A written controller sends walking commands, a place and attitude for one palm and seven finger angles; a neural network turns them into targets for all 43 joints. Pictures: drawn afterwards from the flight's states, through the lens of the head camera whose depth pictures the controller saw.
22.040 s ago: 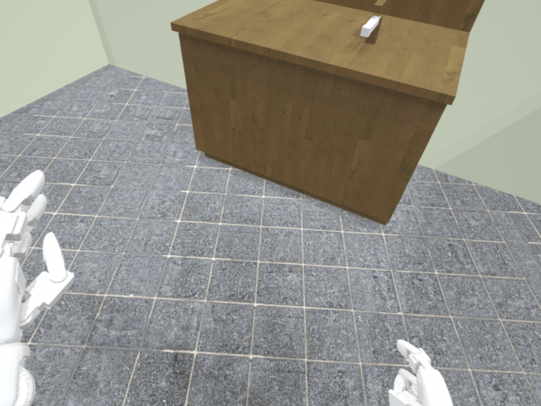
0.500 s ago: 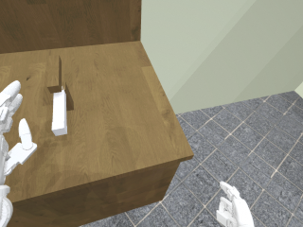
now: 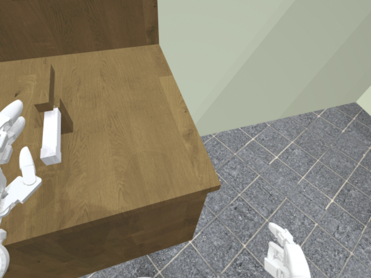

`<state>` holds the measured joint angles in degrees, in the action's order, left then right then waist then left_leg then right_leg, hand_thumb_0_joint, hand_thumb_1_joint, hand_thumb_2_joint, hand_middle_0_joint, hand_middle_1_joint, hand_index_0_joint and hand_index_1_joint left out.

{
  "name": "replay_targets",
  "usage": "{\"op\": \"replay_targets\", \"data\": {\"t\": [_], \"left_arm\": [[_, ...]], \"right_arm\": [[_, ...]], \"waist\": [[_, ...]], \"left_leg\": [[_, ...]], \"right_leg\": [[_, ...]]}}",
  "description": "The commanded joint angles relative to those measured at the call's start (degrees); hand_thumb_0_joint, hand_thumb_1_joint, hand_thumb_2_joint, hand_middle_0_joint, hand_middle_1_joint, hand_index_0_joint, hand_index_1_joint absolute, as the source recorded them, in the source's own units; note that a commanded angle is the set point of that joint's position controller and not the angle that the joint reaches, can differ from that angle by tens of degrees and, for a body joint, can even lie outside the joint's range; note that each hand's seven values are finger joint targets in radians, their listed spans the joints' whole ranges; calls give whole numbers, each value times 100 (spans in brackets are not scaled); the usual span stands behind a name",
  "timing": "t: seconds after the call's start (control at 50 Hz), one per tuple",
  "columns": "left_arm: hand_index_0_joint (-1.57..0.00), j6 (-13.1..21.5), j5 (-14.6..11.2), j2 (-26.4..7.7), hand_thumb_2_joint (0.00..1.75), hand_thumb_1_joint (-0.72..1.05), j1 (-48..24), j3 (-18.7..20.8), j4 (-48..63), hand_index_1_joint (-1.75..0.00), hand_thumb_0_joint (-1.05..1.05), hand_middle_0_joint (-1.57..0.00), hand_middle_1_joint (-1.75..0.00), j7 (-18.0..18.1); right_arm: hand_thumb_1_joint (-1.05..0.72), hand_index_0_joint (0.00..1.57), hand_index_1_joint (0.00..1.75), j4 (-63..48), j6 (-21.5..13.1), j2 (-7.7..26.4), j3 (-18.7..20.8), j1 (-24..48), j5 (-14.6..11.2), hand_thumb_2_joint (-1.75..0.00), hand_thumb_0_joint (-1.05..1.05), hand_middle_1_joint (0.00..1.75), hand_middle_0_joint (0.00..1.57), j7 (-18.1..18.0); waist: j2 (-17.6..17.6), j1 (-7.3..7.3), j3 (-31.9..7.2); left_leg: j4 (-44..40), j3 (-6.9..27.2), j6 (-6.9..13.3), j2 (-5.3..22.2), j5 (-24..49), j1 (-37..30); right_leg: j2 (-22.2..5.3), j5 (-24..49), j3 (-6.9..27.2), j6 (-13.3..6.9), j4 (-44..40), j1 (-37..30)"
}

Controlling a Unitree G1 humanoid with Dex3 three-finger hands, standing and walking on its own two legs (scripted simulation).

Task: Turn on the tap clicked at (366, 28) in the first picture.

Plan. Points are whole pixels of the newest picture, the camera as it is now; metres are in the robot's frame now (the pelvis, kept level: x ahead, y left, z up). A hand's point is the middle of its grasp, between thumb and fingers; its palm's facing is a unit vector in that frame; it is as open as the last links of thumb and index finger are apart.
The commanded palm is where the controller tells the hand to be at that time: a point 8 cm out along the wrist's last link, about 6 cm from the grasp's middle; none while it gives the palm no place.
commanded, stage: shuffle to correct the standing spot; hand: left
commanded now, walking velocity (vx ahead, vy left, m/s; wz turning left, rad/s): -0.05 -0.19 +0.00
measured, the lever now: (51, 155) +0.32 +0.31 +0.06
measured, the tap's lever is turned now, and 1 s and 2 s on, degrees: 0 0 0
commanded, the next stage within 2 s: come to a stop and stand still in 0.16 s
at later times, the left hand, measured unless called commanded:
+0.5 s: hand (47, 177) +0.23 +0.23 +0.16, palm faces +0.35 -0.83 -0.44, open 7.4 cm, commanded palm +0.17 +0.26 +0.17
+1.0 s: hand out of the picture +0.20 +0.31 +0.17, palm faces +0.49 -0.82 -0.29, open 7.4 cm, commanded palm +0.14 +0.33 +0.17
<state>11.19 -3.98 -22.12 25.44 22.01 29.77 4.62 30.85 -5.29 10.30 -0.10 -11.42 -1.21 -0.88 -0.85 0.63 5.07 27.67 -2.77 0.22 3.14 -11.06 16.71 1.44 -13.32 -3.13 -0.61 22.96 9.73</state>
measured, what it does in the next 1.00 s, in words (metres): stands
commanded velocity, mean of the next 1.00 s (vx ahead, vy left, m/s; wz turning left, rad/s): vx -0.01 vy -0.04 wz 0.00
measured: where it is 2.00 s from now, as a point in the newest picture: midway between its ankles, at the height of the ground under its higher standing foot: outside the picture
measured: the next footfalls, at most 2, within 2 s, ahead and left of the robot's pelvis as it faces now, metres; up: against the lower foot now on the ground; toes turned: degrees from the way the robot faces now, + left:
none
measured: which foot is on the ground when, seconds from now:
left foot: down 0.00-1.00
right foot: down 0.00-1.00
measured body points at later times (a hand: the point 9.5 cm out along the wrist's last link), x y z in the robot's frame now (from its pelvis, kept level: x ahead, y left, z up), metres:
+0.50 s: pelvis +0.01 -0.02 -0.01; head +0.04 +0.00 +0.44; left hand +0.20 +0.27 +0.19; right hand +0.17 -0.26 -0.09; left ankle +0.04 +0.11 -0.74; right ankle -0.01 -0.11 -0.74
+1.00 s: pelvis -0.02 +0.04 +0.00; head -0.01 +0.08 +0.45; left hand +0.16 +0.36 +0.19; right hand +0.17 -0.16 -0.06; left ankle +0.04 +0.11 -0.74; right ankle -0.01 -0.11 -0.74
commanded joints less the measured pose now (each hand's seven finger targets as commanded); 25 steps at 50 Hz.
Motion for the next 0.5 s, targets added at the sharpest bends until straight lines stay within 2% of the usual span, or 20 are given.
{"op": "replay_targets", "data": {"t": [0.0,0.04,0.06,0.12,0.14,0.16,0.18,0.22,0.24,0.26,0.3,0.32,0.34,0.36,0.4,0.44,0.46,0.48], "left_arm": [[-20,309,-75,-989,90,90,-235,687,1256,-30,0,-20,-30,30],[-20,271,-81,-1046,90,90,-228,727,1281,-30,0,-20,-30,48],[-20,265,-99,-901,90,90,-265,573,1204,-30,0,-20,-30,25],[-20,259,-107,-1042,90,90,-277,695,1262,-30,0,-20,-30,23],[-20,214,-109,-1132,90,90,-179,797,1243,-30,0,-20,-30,58],[-20,205,-135,-970,90,90,-167,648,1175,-30,0,-20,-30,31],[-20,202,-146,-1070,90,90,-208,727,1266,-30,0,-20,-30,27],[-20,205,-164,-1058,90,90,-162,725,1300,-30,0,-20,-30,16],[-20,167,-158,-1113,90,90,-90,768,1300,-30,0,-20,-30,48],[-20,191,-166,-978,90,90,-85,657,1285,-30,0,-20,-30,47],[-20,213,-160,-1074,90,90,-54,762,1316,-30,0,-20,-30,105],[-20,220,-152,-1052,90,90,9,761,1266,-30,0,-20,-30,141],[-20,197,-123,-1089,90,90,29,791,1298,-30,0,-20,-30,199],[-20,209,-124,-1004,90,90,59,711,1204,-30,0,-20,-30,209],[-20,217,-113,-1055,90,90,27,755,1238,-30,0,-20,-30,224],[-20,187,-76,-1023,90,90,2,714,1119,-30,0,-20,-30,249],[-20,712,625,-5129,90,90,-5162,3753,1821,-30,0,-20,-30,102],[-20,473,224,-1852,90,90,-2344,1465,-1018,-30,0,-20,-30,-122]], "right_arm": [[-90,20,30,-875,-301,829,425,327,-2,-90,0,30,20,-86],[-90,20,30,-856,-287,806,410,395,-27,-90,0,30,20,-108],[-90,20,30,-819,-272,825,393,343,7,-90,0,30,20,-108],[-90,20,30,-849,-273,824,443,330,3,-90,0,30,20,-132],[-90,20,30,-834,-260,806,429,394,-26,-90,0,30,20,-148],[-90,20,30,-795,-232,811,414,319,12,-90,0,30,20,-142],[-90,20,30,-839,-242,820,463,309,-1,-90,0,30,20,-149],[-90,20,30,-833,-241,832,476,287,-16,-90,0,30,20,-145],[-90,20,30,-826,-233,814,449,377,-42,-90,0,30,20,-162],[-90,20,30,-771,-214,831,428,315,-11,-90,0,30,20,-151],[-90,20,30,-823,-234,797,403,380,-45,-90,0,30,20,-152],[-90,20,30,-807,-222,771,369,395,-55,-90,0,30,20,-146],[-90,20,30,-767,-208,776,349,481,-84,-90,0,30,20,-163],[-90,20,30,-736,-190,764,308,417,-46,-90,0,30,20,-158],[-90,20,30,-766,-212,769,325,453,-64,-90,0,30,20,-163],[-90,20,30,-713,-198,791,302,523,-71,-90,0,30,20,-186],[-90,20,30,-347,-616,937,516,-310,308,-90,0,30,20,-243],[-90,20,30,-288,-650,487,282,105,158,-90,0,30,20,-233]], "waist": [[413,-8,-1155],[497,-20,-1102],[387,-31,-1053],[340,-16,-1058],[267,-20,-1066],[175,-39,-1092],[92,-26,-1100],[48,-41,-1130],[134,-53,-1080],[177,-63,-1140],[329,-30,-1081],[279,-20,-1048],[339,-29,-1027],[191,-41,-995],[139,-22,-987],[186,-30,-854],[-938,348,-266],[-868,146,-1047]], "left_leg": [[-199,435,123,521,437,-666],[-139,389,115,505,402,-697],[-135,374,124,487,263,-595],[56,342,125,469,107,-551],[117,324,129,447,215,-641],[224,282,138,400,181,-575],[352,273,115,370,251,-553],[539,235,101,330,389,-586],[519,252,111,331,476,-671],[494,259,139,327,485,-618],[483,261,130,251,304,-545],[515,266,133,193,197,-482],[465,286,136,163,238,-546],[457,285,159,151,221,-474],[383,309,161,151,339,-531],[181,371,171,197,443,-592],[598,-406,-13,-73,595,235],[247,67,5,-420,740,-49]], "right_leg": [[-470,946,351,-61,-254,96],[-505,906,395,-88,-250,221],[-476,826,359,-68,-269,243],[-571,799,470,-120,-232,297],[-612,873,521,-146,-247,379],[-630,867,520,-146,-270,368],[-688,1001,583,-185,-230,347],[-781,1197,632,-260,-167,393],[-794,1223,673,-282,-165,513],[-770,1174,593,-242,-144,421],[-837,1149,756,-175,-198,338],[-878,1125,825,-140,-271,281],[-917,1154,874,-184,-296,289],[-893,1115,779,-135,-336,234],[-882,1309,794,-110,-287,160],[-834,1183,714,-118,-289,213],[-626,3234,972,354,-835,411],[-1037,3829,1214,-360,81,-236]]}}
